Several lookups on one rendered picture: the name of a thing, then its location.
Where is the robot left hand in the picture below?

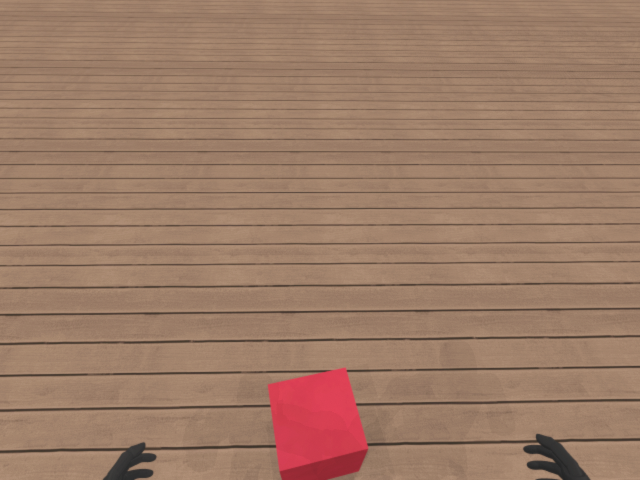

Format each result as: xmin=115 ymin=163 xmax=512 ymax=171
xmin=103 ymin=442 xmax=156 ymax=480

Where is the carton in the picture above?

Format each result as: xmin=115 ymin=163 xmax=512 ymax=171
xmin=268 ymin=367 xmax=368 ymax=480

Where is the robot right hand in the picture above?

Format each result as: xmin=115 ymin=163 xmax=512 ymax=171
xmin=523 ymin=434 xmax=590 ymax=480

